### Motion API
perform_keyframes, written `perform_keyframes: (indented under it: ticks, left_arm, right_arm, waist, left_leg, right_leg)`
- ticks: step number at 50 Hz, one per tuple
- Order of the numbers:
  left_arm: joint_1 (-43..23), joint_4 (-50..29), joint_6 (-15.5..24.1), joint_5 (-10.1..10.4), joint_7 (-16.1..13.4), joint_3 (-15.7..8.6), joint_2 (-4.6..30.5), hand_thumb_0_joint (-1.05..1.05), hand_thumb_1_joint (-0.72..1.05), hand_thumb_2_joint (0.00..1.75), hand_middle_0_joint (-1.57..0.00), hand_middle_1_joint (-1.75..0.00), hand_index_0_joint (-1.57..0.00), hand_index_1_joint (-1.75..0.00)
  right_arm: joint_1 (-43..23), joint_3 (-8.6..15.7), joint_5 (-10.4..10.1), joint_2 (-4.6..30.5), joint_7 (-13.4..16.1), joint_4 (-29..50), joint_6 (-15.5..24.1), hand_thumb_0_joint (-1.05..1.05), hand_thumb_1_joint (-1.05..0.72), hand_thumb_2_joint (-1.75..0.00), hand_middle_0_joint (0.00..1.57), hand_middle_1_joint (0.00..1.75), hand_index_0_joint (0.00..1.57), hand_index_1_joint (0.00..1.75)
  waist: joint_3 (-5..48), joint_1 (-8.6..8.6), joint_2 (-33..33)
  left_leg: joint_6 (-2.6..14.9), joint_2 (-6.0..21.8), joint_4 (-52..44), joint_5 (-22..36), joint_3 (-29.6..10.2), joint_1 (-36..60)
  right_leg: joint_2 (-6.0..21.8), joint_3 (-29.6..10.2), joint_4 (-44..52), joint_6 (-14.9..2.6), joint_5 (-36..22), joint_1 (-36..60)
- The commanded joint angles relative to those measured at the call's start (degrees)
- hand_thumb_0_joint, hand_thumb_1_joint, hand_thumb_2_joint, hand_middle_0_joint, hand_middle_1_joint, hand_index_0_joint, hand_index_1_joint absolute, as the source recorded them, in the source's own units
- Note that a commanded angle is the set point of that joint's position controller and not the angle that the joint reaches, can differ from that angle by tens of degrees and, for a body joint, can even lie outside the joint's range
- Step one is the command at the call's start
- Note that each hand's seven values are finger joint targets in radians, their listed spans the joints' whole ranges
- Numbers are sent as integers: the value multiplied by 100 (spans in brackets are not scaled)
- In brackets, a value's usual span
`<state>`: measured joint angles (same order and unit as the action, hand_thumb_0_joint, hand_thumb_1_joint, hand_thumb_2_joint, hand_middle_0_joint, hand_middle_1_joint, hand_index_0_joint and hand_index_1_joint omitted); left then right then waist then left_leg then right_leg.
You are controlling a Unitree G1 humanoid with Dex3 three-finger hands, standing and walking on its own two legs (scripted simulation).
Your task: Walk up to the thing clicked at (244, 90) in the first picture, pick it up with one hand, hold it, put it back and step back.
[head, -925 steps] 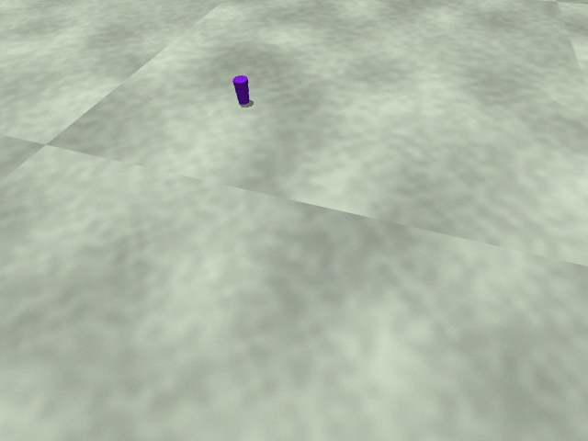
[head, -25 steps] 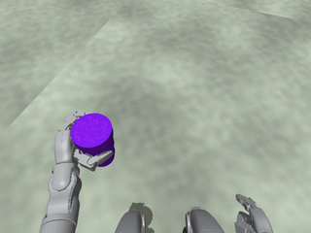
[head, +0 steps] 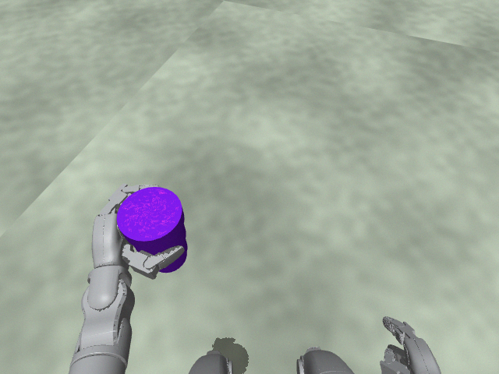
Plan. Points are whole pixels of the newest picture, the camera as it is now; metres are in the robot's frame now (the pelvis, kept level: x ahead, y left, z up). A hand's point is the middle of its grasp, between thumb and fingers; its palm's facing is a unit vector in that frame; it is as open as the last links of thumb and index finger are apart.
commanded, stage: hold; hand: left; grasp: from the side
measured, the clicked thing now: (160, 236) +0.33 +0.17 +0.01
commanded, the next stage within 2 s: none
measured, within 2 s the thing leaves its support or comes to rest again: neither
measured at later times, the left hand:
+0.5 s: hand (151, 228) +0.32 +0.17 +0.05, palm faces +0.13 -0.99 -0.01, open 11.7 cm
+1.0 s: hand (149, 228) +0.32 +0.17 +0.06, palm faces +0.12 -0.99 -0.01, open 11.7 cm
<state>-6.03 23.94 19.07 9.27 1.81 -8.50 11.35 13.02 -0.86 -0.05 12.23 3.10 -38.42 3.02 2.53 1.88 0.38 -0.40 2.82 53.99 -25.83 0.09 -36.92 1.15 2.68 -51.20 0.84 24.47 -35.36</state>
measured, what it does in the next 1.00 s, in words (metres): stands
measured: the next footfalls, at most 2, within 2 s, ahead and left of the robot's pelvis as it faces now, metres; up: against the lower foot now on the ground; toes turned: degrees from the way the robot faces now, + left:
none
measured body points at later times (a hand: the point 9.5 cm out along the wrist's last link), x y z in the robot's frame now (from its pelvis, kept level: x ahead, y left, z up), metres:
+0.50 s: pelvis +0.00 +0.00 +0.01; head +0.04 +0.00 +0.46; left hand +0.31 +0.22 +0.05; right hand +0.13 -0.25 -0.10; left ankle +0.01 +0.12 -0.69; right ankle +0.01 -0.13 -0.69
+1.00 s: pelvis +0.00 +0.00 +0.02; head +0.04 +0.01 +0.46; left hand +0.31 +0.23 +0.06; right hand +0.13 -0.24 -0.09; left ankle +0.01 +0.12 -0.69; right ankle +0.01 -0.13 -0.69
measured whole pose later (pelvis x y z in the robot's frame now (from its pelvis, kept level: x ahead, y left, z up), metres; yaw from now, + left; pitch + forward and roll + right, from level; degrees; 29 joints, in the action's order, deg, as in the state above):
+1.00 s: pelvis +0.00 +0.00 +0.02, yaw +0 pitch +5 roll -1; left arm -6.1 25.6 20.0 9.0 1.9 -8.0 10.7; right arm 13.1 -0.7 0.0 12.2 2.3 -39.5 3.4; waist 0.8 1.3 0.4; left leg -0.4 2.5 47.6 -23.0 0.5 -29.6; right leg 1.3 2.4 -45.2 0.8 21.8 -28.3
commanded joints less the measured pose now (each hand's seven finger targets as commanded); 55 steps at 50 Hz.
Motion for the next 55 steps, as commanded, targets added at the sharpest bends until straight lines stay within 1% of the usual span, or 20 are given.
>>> perform_keyframes:
  ticks: [1, 8, 14, 20, 21, 26, 30, 33, 34, 37, 39, 40, 41, 42, 44, 45, 48, 50, 52, 55]
  left_arm:
    - [-2021, -1917, 740, 169, 22, -342, 786, 0, 4, 124, -120, -138, -122, -139]
    - [-2030, -1950, 779, 181, 23, -327, 755, 0, 1, 113, -119, -134, -121, -134]
    - [-2069, -1881, 779, 196, 40, -323, 749, 0, 4, 114, -119, -135, -122, -134]
    - [-1965, -1843, 745, 193, 9, -429, 792, 0, 3, 115, -120, -134, -122, -134]
    - [-2053, -1983, 767, 196, 17, -280, 685, 0, 0, 115, -119, -135, -121, -135]
    - [-2106, -1953, 770, 159, 18, -288, 723, 0, 5, 116, -120, -136, -122, -135]
    - [-2083, -1705, 739, 130, 10, -343, 749, 0, 5, 116, -121, -136, -123, -136]
    - [-2132, -1727, 773, 154, 18, -433, 806, 0, 3, 117, -121, -137, -123, -136]
    - [-2119, -1700, 778, 152, 45, -254, 644, 0, 4, 117, -120, -136, -122, -136]
    - [-2081, -1507, 799, 155, 38, -366, 705, 0, 5, 117, -120, -136, -122, -136]
    - [-2104, -1727, 856, 147, 39, -423, 800, 0, 7, 118, -120, -136, -122, -136]
    - [-2126, -1762, 861, 154, 63, -251, 654, 0, 6, 117, -121, -136, -123, -136]
    - [-2015, -1677, 850, 154, 56, -282, 660, 0, 6, 118, -122, -138, -124, -138]
    - [-2292, -1849, 877, 137, 64, -150, 617, 0, 5, 118, -122, -138, -124, -138]
    - [-2299, -1797, 879, 142, 33, -299, 765, 0, 8, 117, -122, -137, -124, -136]
    - [-2387, -1921, 883, 164, 33, -344, 799, 0, 6, 117, -121, -137, -123, -137]
    - [-2251, -1866, 826, 166, 7, -330, 761, 0, 3, 118, -121, -138, -123, -137]
    - [-2181, -1636, 775, 152, -14, -371, 768, 0, 6, 118, -121, -137, -123, -137]
    - [-2285, -1498, 778, 146, 4, -257, 617, 0, 5, 119, -121, -138, -123, -137]
    - [-2227, -1548, 811, 117, 30, -335, 768, 0, 5, 119, -123, -139, -125, -138]
  right_arm:
    - [-40, 302, 25, 730, 26, 638, 253, 0, -91, -90, 20, 30, 20, 30]
    - [-66, 293, 29, 715, -4, 665, 220, 0, -93, -90, 20, 30, 20, 30]
    - [-123, 325, -1, 755, -12, 660, 246, 0, -92, -90, 20, 30, 20, 30]
    - [-86, 319, 18, 740, -7, 625, 254, 0, -92, -90, 20, 30, 20, 30]
    - [-117, 300, 10, 711, -15, 638, 257, 0, -92, -90, 20, 30, 20, 30]
    - [-138, 293, 24, 684, -3, 604, 245, 0, -92, -90, 20, 30, 20, 30]
    - [-221, 298, 17, 693, -3, 599, 262, 0, -92, -90, 20, 30, 20, 30]
    - [-203, 311, 13, 710, -2, 601, 254, 0, -92, -90, 20, 30, 20, 30]
    - [-205, 306, 20, 712, -13, 603, 265, 0, -92, -90, 20, 30, 20, 30]
    - [-216, 317, 22, 718, -31, 579, 267, 0, -92, -90, 20, 30, 20, 30]
    - [-140, 328, 31, 717, -42, 592, 266, 0, -92, -90, 20, 30, 20, 30]
    - [-185, 317, 25, 704, -53, 620, 265, 0, -92, -90, 20, 30, 20, 30]
    - [-195, 330, 17, 743, -53, 629, 279, 0, -92, -90, 20, 30, 20, 30]
    - [-185, 326, 25, 730, -68, 620, 289, 0, -92, -90, 20, 30, 20, 30]
    - [-251, 324, 7, 747, -58, 623, 295, 0, -92, -90, 20, 30, 20, 30]
    - [-145, 332, 13, 750, -49, 599, 301, 0, -92, -91, 20, 30, 20, 30]
    - [-102, 326, 18, 761, -46, 579, 321, 0, -92, -91, 20, 30, 20, 30]
    - [-107, 312, 16, 730, -34, 535, 299, 0, -92, -90, 20, 30, 20, 30]
    - [-175, 316, 13, 726, -51, 555, 307, 0, -91, -90, 20, 30, 20, 30]
    - [-175, 344, 15, 753, -55, 586, 306, 0, -92, -90, 20, 30, 20, 30]
  waist:
    - [1959, 34, 274]
    - [1898, -35, 289]
    - [1731, -8, 316]
    - [1847, -29, 204]
    - [1830, -25, 306]
    - [1805, -7, 289]
    - [1485, -30, 231]
    - [1666, -24, 221]
    - [1540, 3, 219]
    - [1536, -40, 238]
    - [1884, -78, 196]
    - [1714, -37, 277]
    - [1678, -69, 232]
    - [1645, -7, 383]
    - [1620, -31, 341]
    - [1876, -10, 280]
    - [1897, -3, 277]
    - [1662, -24, 261]
    - [1436, 8, 150]
    - [1592, -52, 293]
  left_leg:
    - [19, -183, -827, 1733, -93, 1160]
    - [7, -180, -948, 1812, -90, 1284]
    - [10, -188, -1123, 1457, -85, 1375]
    - [21, -192, -1115, 1769, -58, 1450]
    - [17, -202, -1130, 1784, -31, 1505]
    - [32, -224, -1156, 1793, 6, 1532]
    - [42, -217, -1276, 1498, -18, 1425]
    - [52, -224, -1300, 1482, 3, 1521]
    - [44, -223, -1313, 1477, 0, 1522]
    - [32, -213, -1271, 1642, -11, 1484]
    - [37, -217, -1226, 1884, -7, 1566]
    - [29, -224, -1262, 1788, -4, 1559]
    - [23, -207, -1313, 1690, -15, 1570]
    - [2, -197, -1339, 1595, -38, 1585]
    - [11, -207, -1370, 1401, -33, 1583]
    - [19, -196, -1334, 1593, -54, 1687]
    - [2, -178, -1296, 1991, -68, 1763]
    - [19, -196, -1304, 1924, -47, 1629]
    - [30, -185, -1380, 1601, -48, 1535]
    - [19, -197, -1424, 1471, -49, 1613]
  right_leg:
    - [-165, -12, 654, -136, -1844, 951]
    - [-167, -5, 749, -138, -1881, 1098]
    - [-162, -1, 904, -139, -1568, 1019]
    - [-155, -17, 958, -117, -1892, 1298]
    - [-146, -33, 986, -118, -1927, 1296]
    - [-119, -65, 1076, -97, -1994, 1371]
    - [-132, -38, 1140, -105, -1681, 1274]
    - [-118, -53, 1188, -103, -1686, 1352]
    - [-124, -47, 1185, -105, -1672, 1305]
    - [-132, -26, 1134, -114, -1783, 1286]
    - [-122, -48, 1095, -112, -2045, 1514]
    - [-124, -47, 1121, -115, -1939, 1413]
    - [-140, -27, 1132, -129, -1815, 1365]
    - [-155, -16, 1112, -144, -1703, 1253]
    - [-148, -27, 1178, -137, -1521, 1241]
    - [-146, -18, 1150, -131, -1710, 1399]
    - [-166, 0, 1100, -138, -2037, 1452]
    - [-149, -16, 1148, -124, -2004, 1408]
    - [-151, -4, 1181, -119, -1730, 1271]
    - [-150, 0, 1207, -136, -1569, 1278]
